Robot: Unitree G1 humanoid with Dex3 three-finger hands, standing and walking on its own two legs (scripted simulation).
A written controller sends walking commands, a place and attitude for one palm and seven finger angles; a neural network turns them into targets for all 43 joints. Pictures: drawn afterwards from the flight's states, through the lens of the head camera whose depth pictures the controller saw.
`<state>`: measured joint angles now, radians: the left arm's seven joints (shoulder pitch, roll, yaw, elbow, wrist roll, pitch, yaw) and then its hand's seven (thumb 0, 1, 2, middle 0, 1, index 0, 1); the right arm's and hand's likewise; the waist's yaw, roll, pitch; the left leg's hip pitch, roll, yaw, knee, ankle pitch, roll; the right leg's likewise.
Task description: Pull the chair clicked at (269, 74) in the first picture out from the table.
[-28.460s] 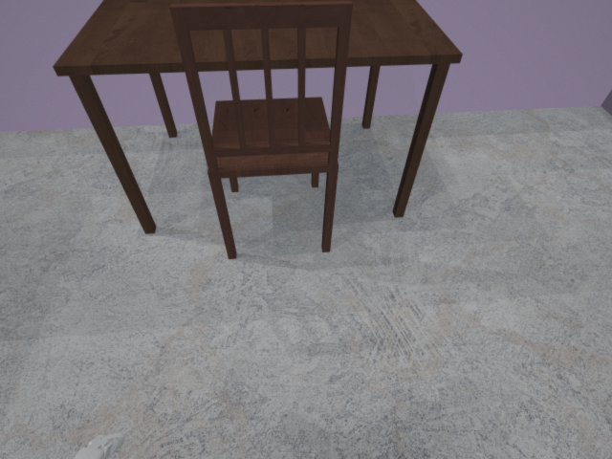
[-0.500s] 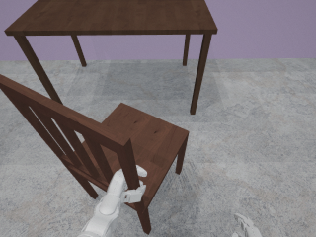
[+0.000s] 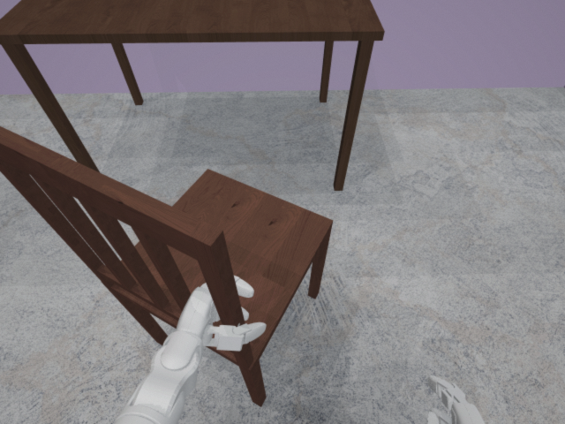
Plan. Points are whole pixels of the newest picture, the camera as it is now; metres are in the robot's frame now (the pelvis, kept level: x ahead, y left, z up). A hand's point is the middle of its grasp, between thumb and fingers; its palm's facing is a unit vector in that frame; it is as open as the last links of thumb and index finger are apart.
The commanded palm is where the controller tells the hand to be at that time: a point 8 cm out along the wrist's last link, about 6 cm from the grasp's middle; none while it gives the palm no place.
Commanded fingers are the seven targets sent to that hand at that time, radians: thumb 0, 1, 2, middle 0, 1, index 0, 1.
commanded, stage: open the thumb and straighten the fingers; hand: left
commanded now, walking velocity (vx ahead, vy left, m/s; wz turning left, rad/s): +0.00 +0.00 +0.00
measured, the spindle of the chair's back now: (134, 262) +0.38 +0.25 -0.03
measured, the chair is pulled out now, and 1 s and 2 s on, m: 0.65 0.65 0.65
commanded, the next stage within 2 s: draw the fingers out of the gap in 0.50 s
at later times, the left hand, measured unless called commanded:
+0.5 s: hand (229, 325) +0.28 +0.09 -0.05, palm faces -0.19 -0.98 -0.11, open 17.0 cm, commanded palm +0.26 +0.13 -0.03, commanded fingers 0.00 -0.55 0.20 0.00 0.00 0.00 0.00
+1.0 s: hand (218, 380) +0.20 +0.09 -0.05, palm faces -0.19 -0.98 -0.08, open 17.5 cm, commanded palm +0.19 +0.14 -0.03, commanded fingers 0.00 -0.55 0.20 0.00 0.00 0.00 0.00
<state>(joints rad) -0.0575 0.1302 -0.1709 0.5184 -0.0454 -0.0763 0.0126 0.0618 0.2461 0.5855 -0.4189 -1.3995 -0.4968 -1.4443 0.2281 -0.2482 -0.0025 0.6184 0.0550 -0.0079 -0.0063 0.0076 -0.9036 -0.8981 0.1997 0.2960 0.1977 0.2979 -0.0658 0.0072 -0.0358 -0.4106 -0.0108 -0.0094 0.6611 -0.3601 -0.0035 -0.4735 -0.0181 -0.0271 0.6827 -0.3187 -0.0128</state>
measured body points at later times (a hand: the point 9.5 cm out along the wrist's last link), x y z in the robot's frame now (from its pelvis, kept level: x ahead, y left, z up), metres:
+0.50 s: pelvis +0.01 -0.01 -0.02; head +0.05 -0.03 +0.43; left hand +0.28 +0.14 -0.04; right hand +0.15 -0.26 -0.12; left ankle -0.02 +0.12 -0.72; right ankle +0.01 -0.11 -0.72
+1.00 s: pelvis +0.01 +0.00 -0.03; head +0.05 -0.02 +0.42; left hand +0.20 +0.15 -0.04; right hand +0.18 -0.24 -0.10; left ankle -0.02 +0.12 -0.72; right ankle +0.01 -0.11 -0.72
